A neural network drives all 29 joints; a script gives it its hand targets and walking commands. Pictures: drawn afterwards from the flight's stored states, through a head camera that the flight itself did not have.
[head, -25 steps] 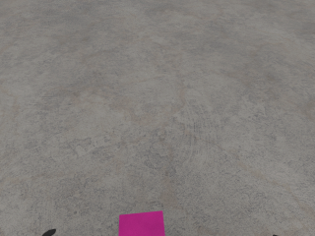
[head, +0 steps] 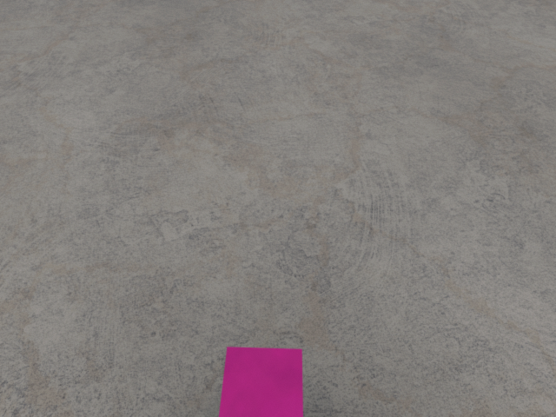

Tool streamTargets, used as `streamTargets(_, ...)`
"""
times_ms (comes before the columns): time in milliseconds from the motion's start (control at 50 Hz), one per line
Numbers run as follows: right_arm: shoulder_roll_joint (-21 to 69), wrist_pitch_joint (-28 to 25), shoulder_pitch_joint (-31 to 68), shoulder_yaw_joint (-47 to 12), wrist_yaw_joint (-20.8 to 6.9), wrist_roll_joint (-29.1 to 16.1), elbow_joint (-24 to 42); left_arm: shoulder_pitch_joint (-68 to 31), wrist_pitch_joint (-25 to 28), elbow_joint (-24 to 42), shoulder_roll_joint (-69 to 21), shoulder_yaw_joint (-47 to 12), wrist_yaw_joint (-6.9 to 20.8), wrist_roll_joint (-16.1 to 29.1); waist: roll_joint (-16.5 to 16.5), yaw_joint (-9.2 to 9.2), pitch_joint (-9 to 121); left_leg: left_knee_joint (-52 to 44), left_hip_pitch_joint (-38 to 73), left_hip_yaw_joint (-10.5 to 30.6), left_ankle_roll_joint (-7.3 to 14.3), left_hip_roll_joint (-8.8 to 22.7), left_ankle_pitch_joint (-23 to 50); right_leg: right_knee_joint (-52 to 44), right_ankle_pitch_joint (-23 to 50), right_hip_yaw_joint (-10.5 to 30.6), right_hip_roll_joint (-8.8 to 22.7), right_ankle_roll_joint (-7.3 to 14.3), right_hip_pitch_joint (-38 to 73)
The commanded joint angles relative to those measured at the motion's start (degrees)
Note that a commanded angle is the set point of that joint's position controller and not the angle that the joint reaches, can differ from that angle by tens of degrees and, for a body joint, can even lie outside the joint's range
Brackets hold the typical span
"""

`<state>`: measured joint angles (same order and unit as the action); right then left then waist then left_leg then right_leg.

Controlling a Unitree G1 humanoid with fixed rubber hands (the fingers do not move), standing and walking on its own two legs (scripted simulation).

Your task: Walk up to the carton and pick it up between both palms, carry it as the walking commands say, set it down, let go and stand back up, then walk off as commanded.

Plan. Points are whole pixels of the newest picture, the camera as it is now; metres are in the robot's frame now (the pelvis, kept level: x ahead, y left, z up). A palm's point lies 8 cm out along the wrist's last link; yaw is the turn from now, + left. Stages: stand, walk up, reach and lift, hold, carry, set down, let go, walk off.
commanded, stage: walk off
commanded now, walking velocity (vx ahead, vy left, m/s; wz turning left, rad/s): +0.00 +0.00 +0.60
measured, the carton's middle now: (263, 396) +0.26 +0.06 -0.64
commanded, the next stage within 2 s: none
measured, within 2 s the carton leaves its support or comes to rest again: rests again in 1.42 s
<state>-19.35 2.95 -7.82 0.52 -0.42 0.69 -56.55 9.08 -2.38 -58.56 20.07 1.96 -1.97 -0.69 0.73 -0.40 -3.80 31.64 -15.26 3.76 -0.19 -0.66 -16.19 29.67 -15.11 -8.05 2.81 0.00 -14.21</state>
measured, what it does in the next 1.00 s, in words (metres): steps on the spot, turning left: right foot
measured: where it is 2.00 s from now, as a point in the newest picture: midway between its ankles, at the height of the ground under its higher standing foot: outside the picture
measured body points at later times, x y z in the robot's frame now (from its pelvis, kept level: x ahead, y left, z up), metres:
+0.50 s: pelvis -0.03 +0.04 +0.01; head +0.01 +0.08 +0.46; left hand +0.02 +0.34 -0.13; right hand +0.11 -0.22 -0.11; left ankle -0.04 +0.13 -0.73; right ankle -0.01 -0.12 -0.67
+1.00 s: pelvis -0.03 -0.01 +0.01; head +0.02 -0.01 +0.46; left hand -0.08 +0.28 -0.10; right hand +0.20 -0.20 -0.13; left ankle -0.13 +0.11 -0.67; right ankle +0.00 -0.11 -0.73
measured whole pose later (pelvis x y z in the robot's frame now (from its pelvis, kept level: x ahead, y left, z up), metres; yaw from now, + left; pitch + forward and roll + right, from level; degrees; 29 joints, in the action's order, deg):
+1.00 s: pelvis -0.03 -0.01 +0.01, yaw +33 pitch +0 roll +2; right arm -17.8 5.1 -10.0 5.5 -3.0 0.9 -48.8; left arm 10.1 -0.6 -45.4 14.0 2.6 -1.7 -2.0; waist 1.8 -0.1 -5.3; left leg 54.7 -24.6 -0.2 -5.7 1.7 -24.4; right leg 25.9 -15.9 -10.2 5.8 0.3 -9.7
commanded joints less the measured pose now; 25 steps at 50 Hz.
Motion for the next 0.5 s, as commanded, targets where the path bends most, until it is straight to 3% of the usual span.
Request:
streamTargets(0,-8.13,-0.16,0.87,1.97,0.07,0.24,4.28,1.74,-0.04,3.26,8.68,2.15,-0.21,-0.27,-0.75,0.57,4.55,-1.55,-6.5,7.06,2.58,7.06,10.34,-3.8,2.52,7.26,9.19,1.87,5.07)
streamTargets(40,-6.77,0.03,0.61,1.97,-0.02,0.33,5.21,2.48,-0.28,3.94,9.49,2.63,-0.24,-0.52,-4.26,1.06,4.91,4.73,-8.27,4.01,1.71,4.16,6.1,-6.77,1.94,9.72,13.22,3.98,5.37)
streamTargets(60,-5.38,0.22,-0.73,1.99,-0.02,0.38,5.3,1.52,-0.31,4.71,10.33,2.87,-0.33,-0.8,-9.91,0.95,5.7,14.0,-7.54,-0.68,0.92,1.36,-2.72,-10.04,5.38,13.38,18.98,6.89,4.01)
streamTargets(80,-4.76,0.55,-0.94,2.31,0.04,0.66,5.66,0.15,-0.13,6.1,10.03,2.81,-0.34,-1.13,-11.99,1.28,5.43,23.39,-8.3,-4.05,0.4,1.68,-15.37,-11.66,11.69,16.44,24.62,10.73,1.53)
streamTargets(100,-4.16,0.88,0.54,2.47,-0.07,0.85,6.55,0.65,0.11,6.39,9.02,2.71,-0.15,-1.7,-8.4,1.52,3.96,26.75,-9.17,-4.05,0.03,4.0,-19.21,-12.29,16.88,15.97,25.83,12.33,0.24)
streamTargets(120,-3.05,1.03,0.16,2.48,-0.33,0.53,6.87,-0.82,0.28,6.7,8.9,2.65,-0.06,-1.95,-7.06,0.22,3.43,24.1,-7.47,-3.53,-0.07,5.68,-17.63,-10.96,18.32,12.33,23.77,10.33,-0.42)
streamTargets(140,-2.18,0.89,-1.0,2.42,-0.61,0.12,6.9,-2.93,0.3,7.28,9.03,2.75,0.12,-2.2,-8.69,-0.68,3.33,18.09,-4.97,-4.54,-0.04,5.95,-14.84,-8.56,18.64,7.82,20.89,6.92,-0.43)
streamTargets(160,-2.15,0.68,-2.04,2.68,-0.85,-0.13,6.57,-2.86,0.21,7.34,9.43,3.03,0.35,-2.18,-10.46,-0.4,3.95,13.29,-2.77,-6.63,-0.43,4.35,-11.83,-5.73,18.96,5.13,19.15,4.65,0.94)
streamTargets(180,-2.3,0.56,-3.44,3.02,-1.01,-0.14,5.91,-1.79,0.02,7.18,9.91,3.38,0.68,-1.82,-10.2,-0.26,4.76,7.6,0.61,-9.16,-0.87,2.42,-7.46,-2.28,18.4,2.57,18.1,3.09,1.14)
streamTargets(200,-2.83,0.25,-4.78,3.62,-0.95,0.2,5.49,-0.54,-0.13,7.07,9.69,3.47,1.2,-1.17,-7.58,-0.86,5.28,-0.23,5.55,-10.29,-1.15,1.09,-0.27,3.27,13.91,-0.08,17.03,0.9,-1.08)
streamTargets(220,-5.71,-0.22,-5.64,4.66,-0.63,0.85,5.43,1.48,-0.1,7.33,7.57,3.19,1.8,-0.84,1.91,-1.79,3.96,-11.18,9.84,-1.15,0.19,5.51,4.54,14.71,2.99,-3.44,13.96,-2.57,-7.21)
streamTargets(240,-15.35,-0.69,-6.09,6.12,-0.7,0.81,7.47,1.88,-0.6,10.91,2.46,2.18,2.01,-1.06,20.49,-0.87,3.6,-15.53,12.24,24.19,6.77,24.01,26.43,28.02,-25.38,-3.61,3.68,-6.23,-22.08)
streamTargets(260,-15.61,-0.93,-9.91,6.82,-0.71,0.9,7.39,-4.4,-1.67,12.05,4.03,2.08,0.81,-1.05,11.23,-5.21,6.36,-15.82,7.45,24.45,12.59,25.88,30.29,33.59,-23.11,6.7,3.52,-5.6,-19.07)
streamTargets(280,-12.99,-1.01,-8.04,6.13,-0.33,1.21,7.05,-4.61,-2.08,11.94,3.84,2.33,0.49,-0.14,7.98,-3.07,3.4,-14.89,4.95,19.84,12.44,22.59,23.88,35.3,-18.38,8.43,4.03,-4.85,-18.99)
streamTargets(300,-10.29,-0.76,-3.6,5.55,0.22,0.99,7.62,-3.38,-1.61,11.13,3.7,2.3,0.54,0.01,6.71,-0.64,0.39,-15.13,3.04,14.59,9.9,17.86,18.48,33.4,-12.56,9.14,4.79,-4.32,-18.34)
streamTargets(320,-9.17,-0.54,-0.92,5.32,0.69,0.68,8.31,-2.68,-0.99,10.58,3.62,2.56,0.7,-0.51,7.86,0.25,1.01,-14.7,3.99,12.32,8.41,14.64,17.03,32.41,-8.83,9.33,4.76,-4.03,-17.64)
streamTargets(340,-7.96,-0.44,-0.16,5.07,0.9,0.41,8.87,-0.97,-0.63,9.65,3.95,2.8,0.91,-1.04,7.7,0.46,2.61,-13.82,5.23,10.77,8.32,13.35,20.51,33.16,-7.14,8.72,4.11,-4.22,-16.42)
streamTargets(400,-7.12,-0.82,-3.54,5.1,0.35,0.03,8.55,-1.92,-0.41,10.37,2.24,2.64,1.39,-0.72,4.64,-0.4,5.39,-12.65,9.58,10.86,9.12,13.07,24.5,31.03,-6.79,8.98,2.66,-4.76,-16.18)
streamTargets(480,-8.25,-0.68,-6.23,5.87,0.13,0.5,8.26,-4.82,-0.68,12.29,1.12,2.45,1.18,-0.35,6.53,-1.96,4.81,-12.74,11.67,14.74,10.64,13.34,21.3,22.67,-9.63,8.78,1.09,-5.54,-16.25)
